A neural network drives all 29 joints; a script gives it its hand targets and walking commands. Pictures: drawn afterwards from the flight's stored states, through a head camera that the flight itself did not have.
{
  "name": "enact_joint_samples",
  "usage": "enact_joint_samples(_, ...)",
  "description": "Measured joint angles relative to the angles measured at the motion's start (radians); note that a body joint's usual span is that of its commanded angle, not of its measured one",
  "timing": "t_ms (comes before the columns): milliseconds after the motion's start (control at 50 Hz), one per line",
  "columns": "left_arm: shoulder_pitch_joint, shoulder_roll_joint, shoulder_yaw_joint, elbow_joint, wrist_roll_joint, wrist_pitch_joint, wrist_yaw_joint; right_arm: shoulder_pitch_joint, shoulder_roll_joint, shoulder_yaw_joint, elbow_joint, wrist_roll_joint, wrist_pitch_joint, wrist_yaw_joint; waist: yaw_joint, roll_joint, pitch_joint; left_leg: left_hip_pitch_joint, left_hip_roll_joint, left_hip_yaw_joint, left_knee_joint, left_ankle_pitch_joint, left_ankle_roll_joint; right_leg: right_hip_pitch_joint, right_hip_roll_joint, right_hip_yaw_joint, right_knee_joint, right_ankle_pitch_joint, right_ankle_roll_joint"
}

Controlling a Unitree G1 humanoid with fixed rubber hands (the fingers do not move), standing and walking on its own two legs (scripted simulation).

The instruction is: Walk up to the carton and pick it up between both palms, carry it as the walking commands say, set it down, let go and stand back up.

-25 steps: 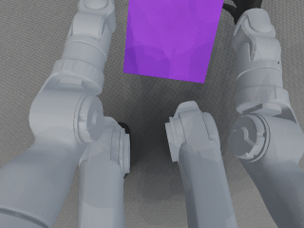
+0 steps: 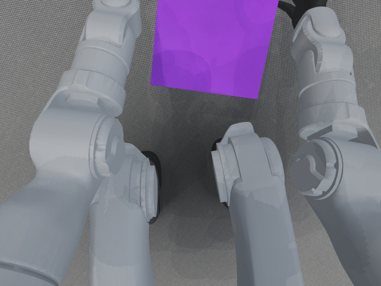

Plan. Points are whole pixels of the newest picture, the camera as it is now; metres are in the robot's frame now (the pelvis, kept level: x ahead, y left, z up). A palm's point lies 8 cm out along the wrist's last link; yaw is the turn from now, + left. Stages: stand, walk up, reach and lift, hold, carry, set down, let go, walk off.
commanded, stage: set down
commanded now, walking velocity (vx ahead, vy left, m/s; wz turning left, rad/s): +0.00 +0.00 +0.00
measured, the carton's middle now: (208, 25) +0.50 -0.09 -0.27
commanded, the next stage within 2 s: let go in 1.90 s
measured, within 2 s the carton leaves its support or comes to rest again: neither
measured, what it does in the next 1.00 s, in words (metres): rises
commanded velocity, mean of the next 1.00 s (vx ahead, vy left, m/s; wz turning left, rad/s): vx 0.00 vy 0.00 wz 0.00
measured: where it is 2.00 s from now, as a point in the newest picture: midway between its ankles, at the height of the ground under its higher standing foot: (188, 192)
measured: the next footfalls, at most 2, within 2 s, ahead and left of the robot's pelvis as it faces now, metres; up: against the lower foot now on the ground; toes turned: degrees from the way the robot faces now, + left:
none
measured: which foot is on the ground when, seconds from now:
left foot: down 0.00-1.00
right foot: down 0.00-1.00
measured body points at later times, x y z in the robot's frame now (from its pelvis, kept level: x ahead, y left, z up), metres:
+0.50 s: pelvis -0.02 +0.00 +0.00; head +0.36 -0.03 +0.23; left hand +0.56 +0.07 -0.20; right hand +0.48 -0.28 -0.19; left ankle +0.09 +0.11 -0.33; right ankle +0.10 -0.12 -0.33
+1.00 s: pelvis -0.01 -0.01 +0.06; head +0.34 -0.05 +0.33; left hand +0.58 +0.06 -0.09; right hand +0.50 -0.28 -0.08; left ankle +0.09 +0.11 -0.33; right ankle +0.10 -0.12 -0.33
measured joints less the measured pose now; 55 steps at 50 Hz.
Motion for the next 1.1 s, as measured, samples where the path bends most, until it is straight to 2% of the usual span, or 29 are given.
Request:
enact_joint_samples(160, -0.003, 0.019, -0.030, 0.007, -0.023, -0.021, -0.002, -0.022, -0.007, -0.001, 0.059, 0.018, -0.053, 0.000, -0.005, -0.011, 0.021, 0.007, 0.006, 0.004, 0.007, 0.004, 0.001, 0.006, -0.003, -0.001, 0.007, 0.005, 0.000)
enact_joint_samples(240, 0.001, 0.038, -0.076, 0.011, -0.045, -0.035, 0.010, -0.032, -0.019, 0.019, 0.109, 0.046, -0.099, -0.024, -0.006, -0.021, 0.037, 0.013, 0.011, 0.005, 0.007, 0.009, 0.002, 0.011, -0.003, -0.002, 0.004, 0.013, 0.001)
enact_joint_samples(340, 0.018, 0.093, -0.157, 0.020, -0.119, -0.032, 0.034, -0.025, -0.078, 0.078, 0.150, 0.137, -0.135, -0.067, -0.003, -0.030, 0.058, 0.017, 0.020, 0.003, -0.002, 0.022, 0.004, 0.015, -0.007, -0.008, -0.009, 0.032, -0.003)
enact_joint_samples(440, 0.011, 0.148, -0.231, 0.030, -0.204, -0.030, 0.031, -0.032, -0.145, 0.153, 0.195, 0.241, -0.143, -0.066, -0.003, -0.037, 0.056, 0.008, 0.033, 0.010, -0.009, 0.039, 0.007, 0.000, -0.021, -0.014, -0.015, 0.055, -0.017)
enact_joint_samples(540, -0.029, 0.167, -0.255, 0.052, -0.241, -0.028, 0.020, -0.054, -0.165, 0.201, 0.225, 0.291, -0.143, -0.062, 0.000, -0.044, 0.056, 0.001, 0.046, 0.011, -0.013, 0.052, 0.007, -0.014, -0.032, -0.023, -0.018, 0.075, -0.032)
enact_joint_samples(620, -0.047, 0.164, -0.245, 0.047, -0.242, -0.023, 0.022, -0.063, -0.161, 0.217, 0.209, 0.301, -0.139, -0.074, 0.005, -0.051, 0.057, 0.001, 0.053, 0.008, -0.018, 0.057, 0.002, -0.018, -0.035, -0.029, -0.024, 0.085, -0.041)
enact_joint_samples(820, 0.007, 0.166, -0.226, -0.072, -0.252, 0.018, 0.049, -0.037, -0.155, 0.255, 0.060, 0.327, -0.090, -0.119, 0.012, -0.046, 0.020, 0.066, 0.079, 0.017, -0.069, 0.040, 0.003, 0.024, -0.010, -0.017, -0.073, 0.092, -0.045)
enact_joint_samples(920, 0.044, 0.142, -0.171, -0.079, -0.215, 0.036, 0.048, 0.014, -0.136, 0.248, 0.027, 0.304, -0.060, -0.125, 0.012, -0.037, -0.067, 0.102, 0.085, 0.020, -0.140, 0.036, 0.005, 0.054, -0.002, -0.007, -0.140, 0.090, -0.044)
enact_joint_samples(1100, 0.125, 0.110, -0.081, -0.101, -0.131, 0.045, 0.036, 0.112, -0.102, 0.191, -0.042, 0.240, -0.035, -0.106, 0.012, -0.034, -0.255, 0.129, 0.084, 0.013, -0.285, 0.053, 0.005, 0.081, 0.003, 0.001, -0.281, 0.104, -0.045)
